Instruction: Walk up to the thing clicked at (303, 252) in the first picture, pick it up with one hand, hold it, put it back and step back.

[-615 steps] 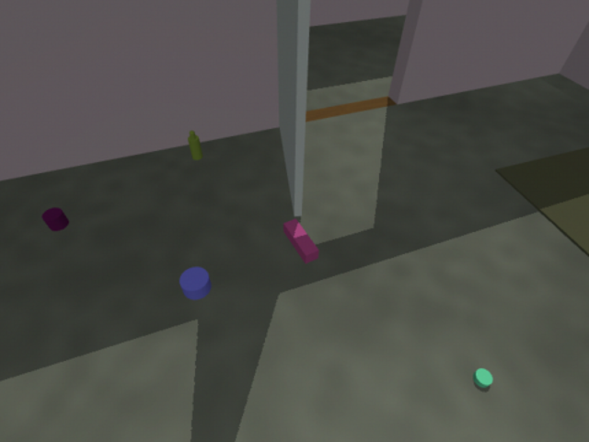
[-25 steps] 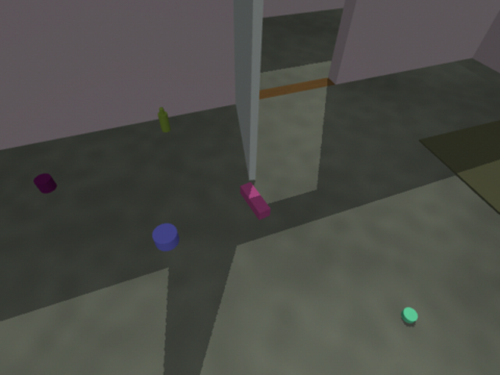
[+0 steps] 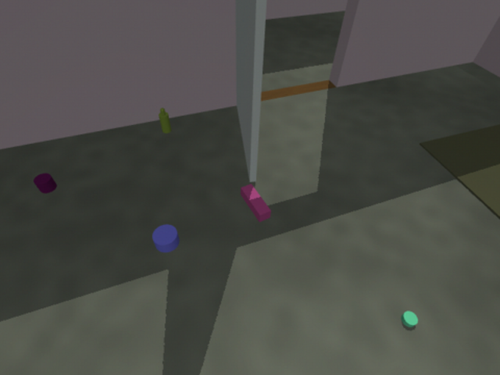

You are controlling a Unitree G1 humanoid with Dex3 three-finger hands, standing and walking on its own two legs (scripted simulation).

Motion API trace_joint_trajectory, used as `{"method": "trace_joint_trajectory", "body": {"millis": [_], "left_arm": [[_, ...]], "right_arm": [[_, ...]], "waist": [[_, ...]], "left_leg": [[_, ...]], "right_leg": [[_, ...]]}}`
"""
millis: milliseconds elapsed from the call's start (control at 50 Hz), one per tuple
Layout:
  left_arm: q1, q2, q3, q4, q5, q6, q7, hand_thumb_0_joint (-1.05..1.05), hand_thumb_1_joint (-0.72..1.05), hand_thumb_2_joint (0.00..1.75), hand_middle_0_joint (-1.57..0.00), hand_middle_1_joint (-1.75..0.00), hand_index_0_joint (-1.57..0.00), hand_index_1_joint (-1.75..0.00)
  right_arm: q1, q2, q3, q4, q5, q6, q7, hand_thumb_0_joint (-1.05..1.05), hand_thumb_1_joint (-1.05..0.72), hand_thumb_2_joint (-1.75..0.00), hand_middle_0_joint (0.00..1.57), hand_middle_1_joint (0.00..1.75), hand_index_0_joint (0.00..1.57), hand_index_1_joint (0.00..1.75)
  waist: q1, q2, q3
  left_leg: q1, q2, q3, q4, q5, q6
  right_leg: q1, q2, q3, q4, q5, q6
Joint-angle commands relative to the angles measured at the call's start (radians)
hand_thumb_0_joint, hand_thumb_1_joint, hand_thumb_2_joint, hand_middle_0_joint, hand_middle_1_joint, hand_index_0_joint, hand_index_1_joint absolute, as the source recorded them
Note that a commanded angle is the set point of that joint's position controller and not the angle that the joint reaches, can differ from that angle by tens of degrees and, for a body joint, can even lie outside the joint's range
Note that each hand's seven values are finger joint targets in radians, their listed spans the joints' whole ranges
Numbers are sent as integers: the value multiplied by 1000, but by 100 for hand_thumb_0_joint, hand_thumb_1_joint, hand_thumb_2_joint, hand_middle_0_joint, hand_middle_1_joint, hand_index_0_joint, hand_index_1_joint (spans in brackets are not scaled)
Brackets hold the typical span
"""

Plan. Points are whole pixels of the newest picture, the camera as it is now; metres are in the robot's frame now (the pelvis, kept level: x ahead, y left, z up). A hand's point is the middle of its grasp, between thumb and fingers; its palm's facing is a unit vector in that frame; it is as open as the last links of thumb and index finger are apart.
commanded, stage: stand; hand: left
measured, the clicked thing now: (255, 202) +1.06 -0.01 -0.75
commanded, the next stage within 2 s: walk up in 0.74 s
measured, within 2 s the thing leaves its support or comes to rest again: neither
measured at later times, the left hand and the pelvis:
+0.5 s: hand out of the picture +0.06 +0.26 -0.16, palm faces -0.04 -0.94 -0.34, open 7.3 cm; pelvis -0.01 +0.00 +0.00, yaw +0 degrees
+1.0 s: hand out of the picture +0.11 +0.28 -0.14, palm faces -0.15 -0.86 -0.49, open 7.3 cm; pelvis +0.03 -0.02 -0.03, yaw -11 degrees
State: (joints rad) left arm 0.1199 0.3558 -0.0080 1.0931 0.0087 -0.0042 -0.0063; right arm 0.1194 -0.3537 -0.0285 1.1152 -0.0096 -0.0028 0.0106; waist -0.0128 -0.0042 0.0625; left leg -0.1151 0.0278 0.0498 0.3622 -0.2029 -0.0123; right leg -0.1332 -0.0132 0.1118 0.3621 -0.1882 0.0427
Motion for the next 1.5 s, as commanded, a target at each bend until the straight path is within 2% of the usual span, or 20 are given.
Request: {"method": "trace_joint_trajectory", "body": {"millis": [0,660,700,720,760,800,880,920,940,960,980,1000,1100,1260,1340,1380,1400,1420,1440,1480], "left_arm": [[-30,213,41,-58,2,-26,20,0,90,90,-20,-30,-20,-30],[-14,216,40,-62,4,-24,18,0,90,90,-20,-30,-20,-30],[-3,212,39,-59,3,-22,17,0,90,90,-20,-30,-20,-30],[103,309,116,-129,3,-9,-3,0,90,90,-20,-30,-20,-30],[-75,264,122,-189,6,-9,-15,0,90,90,-20,-30,-20,-30],[-47,256,126,-210,14,-23,-16,0,90,90,-20,-30,-20,-30],[212,243,151,-183,-2,-17,-45,0,90,90,-20,-30,-20,-30],[363,238,158,-145,3,-29,-35,0,90,90,-20,-30,-20,-30],[481,310,180,-121,10,-41,-17,0,90,90,-20,-30,-20,-30],[527,382,203,-150,24,-46,11,0,90,90,-20,-30,-20,-30],[409,401,186,-229,24,-57,28,0,90,90,-20,-30,-20,-30],[307,421,184,-253,12,-57,33,0,90,90,-20,-30,-20,-30],[229,352,165,-289,-5,-90,54,0,90,90,-20,-30,-20,-30],[313,406,185,-322,4,-116,71,0,90,90,-20,-30,-20,-30],[223,421,176,-341,15,-109,84,0,90,90,-20,-30,-20,-30],[212,339,149,-343,19,-99,92,0,90,90,-20,-30,-20,-30],[298,218,107,-336,10,-96,97,0,90,90,-20,-30,-20,-30],[336,232,95,-336,-13,-94,109,0,90,90,-20,-30,-20,-30],[328,290,101,-304,-6,-93,111,0,90,90,-20,-30,-20,-30],[304,345,124,-248,-28,-92,88,0,90,90,-20,-30,-20,-30]], "right_arm": [[-32,-212,-36,-58,5,-20,-11,0,-90,-90,20,30,20,30],[-27,-213,-41,-53,4,-16,-6,0,-90,-90,20,30,20,30],[-32,-220,-41,-50,4,-16,-6,0,-90,-90,20,30,20,30],[-51,-357,-134,-198,-44,-25,29,0,-90,-90,20,30,20,30],[66,-345,-148,-204,-29,-10,44,0,-90,-90,20,30,20,30],[25,-317,-144,-267,-32,-11,51,0,-90,-90,20,30,20,30],[-125,-321,-153,-366,-48,-8,63,0,-90,-90,20,30,20,30],[-146,-288,-144,-396,-48,15,68,0,-90,-90,20,30,20,30],[-149,-227,-126,-420,-54,28,71,0,-90,-90,20,30,20,30],[-147,-155,-91,-457,-49,32,81,0,-90,-90,20,30,20,30],[-119,-185,-99,-489,-28,33,90,0,-90,-90,20,30,20,30],[-120,-269,-125,-479,-26,30,94,0,-90,-90,20,30,20,30],[78,-290,-130,-406,-29,45,89,0,-90,-90,20,30,20,30],[-14,-284,-139,-509,-56,33,111,0,-90,-90,20,30,20,30],[87,-290,-159,-500,-50,24,107,0,-90,-90,20,30,20,30],[334,-327,-191,-433,-56,13,94,0,-90,-90,20,30,20,30],[386,-400,-211,-427,-70,6,81,0,-90,-90,20,30,20,30],[283,-470,-217,-466,-29,-3,71,0,-90,-90,20,30,20,30],[176,-468,-221,-485,-4,-2,68,0,-90,-90,20,30,20,30],[141,-346,-177,-503,-25,0,65,0,-90,-90,20,30,20,30]], "waist": [[-1,-3,-95],[-3,-1,-65],[4,13,-42],[-14,108,-70],[-133,294,-1],[-91,150,13],[48,227,-31],[114,26,-78],[173,-210,-67],[210,-395,9],[126,-249,48],[64,-96,77],[-13,-123,47],[24,-83,48],[-67,-128,-21],[-194,45,-110],[-200,338,-96],[-116,470,-100],[-61,350,-56],[-48,171,-9]], "left_leg": [[65,114,-85,-51,172,34],[34,103,-100,-71,38,36],[12,105,-110,-89,-19,37],[214,100,-46,35,-465,77],[222,326,-274,-180,-663,194],[92,428,-301,-222,-500,251],[-75,302,-32,-90,-463,171],[-272,207,117,220,-491,140],[-469,92,171,579,-461,93],[-716,2,72,857,-499,36],[-729,5,-121,954,-405,-8],[-688,59,-207,931,-349,-12],[-532,109,-183,770,-106,-17],[-551,125,-173,546,-47,-13],[-252,84,-58,415,-138,35],[79,24,-45,262,-133,38],[178,171,-282,113,-317,61],[112,400,-721,-138,-414,141],[-40,402,-754,-205,-525,180],[-120,292,-418,-62,-387,172]], "right_leg": [[-11,-90,30,-30,230,-57],[-49,-89,38,-52,99,-63],[-58,-80,33,-55,60,-62],[-300,-33,112,-5,-278,-93],[-567,17,-71,372,-263,-65],[-539,-54,-91,515,-294,-61],[-237,-98,-164,391,-218,-46],[106,-44,-181,215,-73,-57],[254,-23,-72,150,-159,-85],[247,-143,248,-32,-483,-153],[58,-329,696,-278,-709,-238],[-40,-369,795,-309,-854,-294],[-112,-194,324,-137,-429,-212],[-116,-175,262,1,-284,-240],[-250,-180,178,154,47,-210],[-372,-94,57,554,120,-141],[-589,59,-4,821,-219,-103],[-711,103,-74,986,-385,-103],[-624,14,-38,1056,-331,-117],[-560,-40,-63,946,-197,-95]]}}
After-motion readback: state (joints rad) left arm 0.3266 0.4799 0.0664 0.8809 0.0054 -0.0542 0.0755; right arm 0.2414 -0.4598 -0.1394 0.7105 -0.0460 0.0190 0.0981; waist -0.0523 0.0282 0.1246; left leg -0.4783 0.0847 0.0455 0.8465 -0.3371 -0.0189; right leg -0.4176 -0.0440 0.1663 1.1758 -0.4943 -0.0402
